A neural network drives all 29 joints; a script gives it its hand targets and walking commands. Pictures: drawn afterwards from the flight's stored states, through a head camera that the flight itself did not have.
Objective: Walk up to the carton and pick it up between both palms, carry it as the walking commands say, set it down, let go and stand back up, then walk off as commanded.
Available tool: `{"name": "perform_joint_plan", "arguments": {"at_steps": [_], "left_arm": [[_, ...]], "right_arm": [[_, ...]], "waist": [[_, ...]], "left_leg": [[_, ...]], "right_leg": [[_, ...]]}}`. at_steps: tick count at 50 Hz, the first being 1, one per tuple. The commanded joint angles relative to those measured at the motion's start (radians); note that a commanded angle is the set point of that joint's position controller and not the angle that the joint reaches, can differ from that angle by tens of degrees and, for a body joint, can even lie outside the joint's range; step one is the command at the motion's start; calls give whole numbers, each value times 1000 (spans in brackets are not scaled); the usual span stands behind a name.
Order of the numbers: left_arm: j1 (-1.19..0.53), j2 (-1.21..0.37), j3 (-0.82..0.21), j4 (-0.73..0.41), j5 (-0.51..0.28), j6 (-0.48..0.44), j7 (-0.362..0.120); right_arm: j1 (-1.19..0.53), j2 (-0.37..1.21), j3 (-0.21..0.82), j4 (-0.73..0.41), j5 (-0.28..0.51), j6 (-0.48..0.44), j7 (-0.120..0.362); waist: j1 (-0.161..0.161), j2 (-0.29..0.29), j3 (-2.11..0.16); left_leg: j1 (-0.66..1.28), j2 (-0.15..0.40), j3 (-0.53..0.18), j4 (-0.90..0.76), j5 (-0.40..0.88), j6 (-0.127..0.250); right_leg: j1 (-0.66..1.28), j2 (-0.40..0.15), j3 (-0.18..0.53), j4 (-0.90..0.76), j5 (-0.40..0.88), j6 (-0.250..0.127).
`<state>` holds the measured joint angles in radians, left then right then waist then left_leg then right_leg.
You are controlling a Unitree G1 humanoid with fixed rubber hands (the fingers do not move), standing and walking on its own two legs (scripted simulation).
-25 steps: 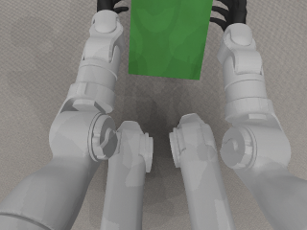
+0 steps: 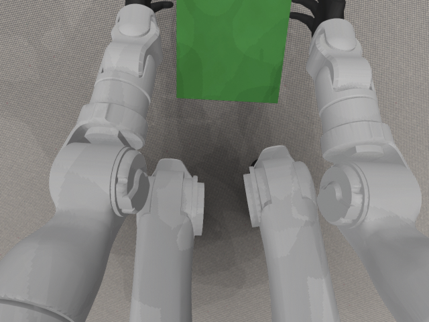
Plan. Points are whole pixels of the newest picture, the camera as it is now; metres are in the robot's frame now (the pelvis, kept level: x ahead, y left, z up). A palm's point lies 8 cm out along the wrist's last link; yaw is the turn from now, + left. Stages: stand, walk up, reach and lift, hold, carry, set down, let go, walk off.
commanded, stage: set down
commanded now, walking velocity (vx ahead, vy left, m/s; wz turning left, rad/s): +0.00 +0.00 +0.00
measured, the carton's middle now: (230, 12) +0.54 -0.05 -0.28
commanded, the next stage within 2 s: none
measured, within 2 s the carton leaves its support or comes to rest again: rests again in 0.68 s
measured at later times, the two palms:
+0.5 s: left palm (147, 13) +0.53 +0.08 -0.20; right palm (328, 25) +0.49 -0.19 -0.19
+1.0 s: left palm (149, 12) +0.53 +0.08 -0.21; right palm (329, 23) +0.49 -0.19 -0.20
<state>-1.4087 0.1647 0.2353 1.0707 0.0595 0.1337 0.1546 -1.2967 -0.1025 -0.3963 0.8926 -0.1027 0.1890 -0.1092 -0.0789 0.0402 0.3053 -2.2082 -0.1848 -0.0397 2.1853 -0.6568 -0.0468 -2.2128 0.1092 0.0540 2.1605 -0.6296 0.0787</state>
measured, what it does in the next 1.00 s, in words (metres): stands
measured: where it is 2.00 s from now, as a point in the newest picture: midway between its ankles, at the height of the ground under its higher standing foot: (223, 215)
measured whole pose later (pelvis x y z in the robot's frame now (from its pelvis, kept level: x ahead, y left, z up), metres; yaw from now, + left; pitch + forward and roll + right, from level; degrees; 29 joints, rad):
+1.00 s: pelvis -0.01 +0.00 -0.02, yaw -1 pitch +34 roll -2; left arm -1.46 0.18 0.26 1.11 0.10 0.14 0.07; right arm -1.38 -0.19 -0.38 1.05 -0.06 0.16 -0.03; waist -0.08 0.02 0.40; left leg -2.20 -0.13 -0.02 2.28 -0.67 -0.01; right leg -2.21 0.07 0.02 2.24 -0.63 0.06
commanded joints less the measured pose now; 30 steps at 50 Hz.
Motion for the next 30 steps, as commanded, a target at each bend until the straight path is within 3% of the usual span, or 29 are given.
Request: {"name": "perform_joint_plan", "arguments": {"at_steps": [1,7,18,30], "left_arm": [[-494,-841,-295,-87,-77,-32,-235],[-521,-828,-307,-85,-98,-36,-238],[-537,-797,-241,-31,-70,-22,-261],[-518,-764,-217,-19,-50,-29,-270]], "right_arm": [[-626,734,368,-116,97,-66,233],[-644,728,379,-104,118,-69,233],[-647,710,319,-28,98,-57,256],[-637,704,303,-1,114,-69,266]], "waist": [[-51,19,-1055],[-52,20,-1018],[-43,23,-869],[-17,15,-820]], "left_leg": [[382,-22,54,-142,485,31],[380,-20,50,-124,461,36],[319,-12,47,-118,348,53],[308,-5,41,-101,359,61]], "right_leg": [[515,29,-101,-103,551,-44],[499,25,-98,-89,529,-49],[413,21,-93,-85,417,-60],[385,19,-86,-69,421,-63]]}}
